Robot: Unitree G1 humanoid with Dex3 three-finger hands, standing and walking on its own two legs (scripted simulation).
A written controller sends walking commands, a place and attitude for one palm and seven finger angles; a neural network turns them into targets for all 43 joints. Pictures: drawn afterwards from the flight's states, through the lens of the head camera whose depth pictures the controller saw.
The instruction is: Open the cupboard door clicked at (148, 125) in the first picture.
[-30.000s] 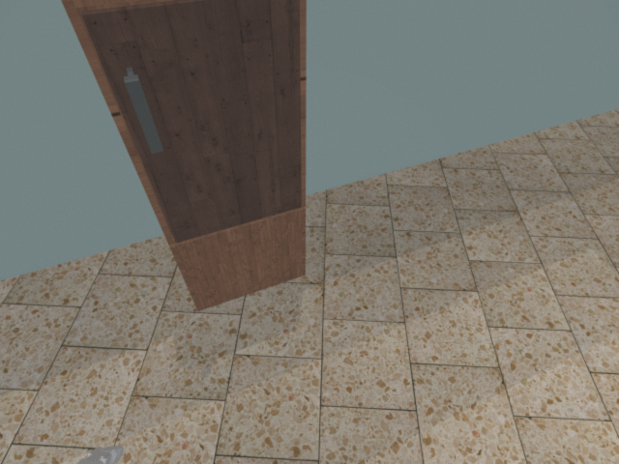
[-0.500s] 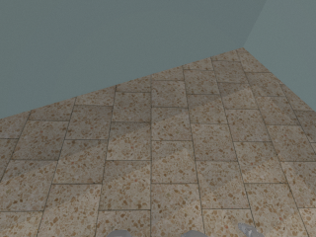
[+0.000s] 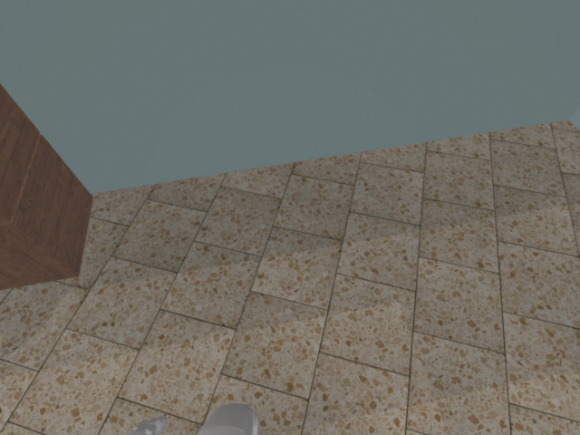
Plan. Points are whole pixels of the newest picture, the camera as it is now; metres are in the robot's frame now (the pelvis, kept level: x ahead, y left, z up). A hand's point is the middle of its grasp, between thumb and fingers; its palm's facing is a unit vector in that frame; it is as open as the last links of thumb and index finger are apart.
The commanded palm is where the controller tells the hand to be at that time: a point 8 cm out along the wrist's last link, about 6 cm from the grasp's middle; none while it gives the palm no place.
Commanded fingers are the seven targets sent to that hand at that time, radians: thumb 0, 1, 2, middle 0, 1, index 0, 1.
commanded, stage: turn to face it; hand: left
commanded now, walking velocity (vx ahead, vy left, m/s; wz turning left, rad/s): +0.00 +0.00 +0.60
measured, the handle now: out of the picture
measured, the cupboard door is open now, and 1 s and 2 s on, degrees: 42 42 42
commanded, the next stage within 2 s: take the last steps up to it in 1.44 s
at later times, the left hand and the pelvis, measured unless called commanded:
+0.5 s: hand out of the picture +0.08 +0.24 -0.16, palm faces +0.29 -0.92 -0.26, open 7.4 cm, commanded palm none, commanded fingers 0.00 0.90 0.90 -0.20 -0.30 -0.20 -0.30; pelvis +0.03 +0.00 -0.01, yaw +17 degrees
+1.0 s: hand out of the picture -0.05 +0.21 -0.20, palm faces +0.60 -0.76 -0.24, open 7.4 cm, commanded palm none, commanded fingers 0.00 0.90 0.90 -0.20 -0.30 -0.20 -0.30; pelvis +0.04 +0.01 -0.02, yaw +37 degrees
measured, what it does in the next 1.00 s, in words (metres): steps on the spot, turning left: left foot, then right foot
